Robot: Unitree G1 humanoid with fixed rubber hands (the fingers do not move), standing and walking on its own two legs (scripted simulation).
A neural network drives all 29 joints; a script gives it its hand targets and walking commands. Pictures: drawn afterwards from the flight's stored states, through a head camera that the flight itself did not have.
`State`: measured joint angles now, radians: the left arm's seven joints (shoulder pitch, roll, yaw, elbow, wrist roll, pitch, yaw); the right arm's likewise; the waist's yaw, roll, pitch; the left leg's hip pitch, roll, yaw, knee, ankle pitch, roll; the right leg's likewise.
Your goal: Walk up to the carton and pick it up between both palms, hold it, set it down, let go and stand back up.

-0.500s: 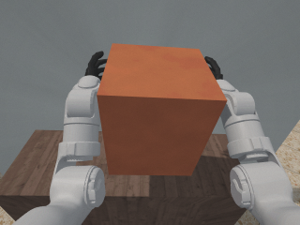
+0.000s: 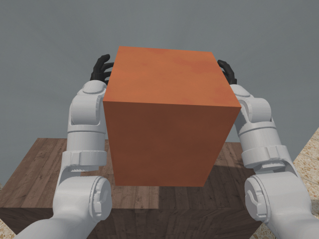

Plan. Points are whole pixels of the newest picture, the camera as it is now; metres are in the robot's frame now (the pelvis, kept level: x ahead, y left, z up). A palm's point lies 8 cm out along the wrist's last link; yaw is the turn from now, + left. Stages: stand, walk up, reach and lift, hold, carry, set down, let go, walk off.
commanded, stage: hold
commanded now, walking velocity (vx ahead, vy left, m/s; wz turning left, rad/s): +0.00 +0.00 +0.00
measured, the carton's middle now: (163, 119) +0.33 +0.01 +0.20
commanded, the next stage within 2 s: set down in 0.62 s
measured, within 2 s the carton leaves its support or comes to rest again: neither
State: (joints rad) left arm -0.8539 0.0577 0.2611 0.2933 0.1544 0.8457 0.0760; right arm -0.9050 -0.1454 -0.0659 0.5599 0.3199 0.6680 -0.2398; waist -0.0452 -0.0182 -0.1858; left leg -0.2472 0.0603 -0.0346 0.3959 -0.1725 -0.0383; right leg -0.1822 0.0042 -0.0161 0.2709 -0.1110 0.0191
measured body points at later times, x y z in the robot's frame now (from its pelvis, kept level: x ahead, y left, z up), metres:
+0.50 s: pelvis +0.00 +0.00 +0.00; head -0.06 +0.02 +0.45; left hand +0.39 +0.16 +0.26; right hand +0.39 -0.14 +0.26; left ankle +0.02 +0.14 -0.75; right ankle +0.02 -0.14 -0.75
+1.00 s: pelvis +0.00 +0.00 +0.00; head -0.05 +0.02 +0.45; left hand +0.41 +0.17 +0.26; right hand +0.41 -0.13 +0.24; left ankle +0.02 +0.14 -0.75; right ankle +0.02 -0.14 -0.75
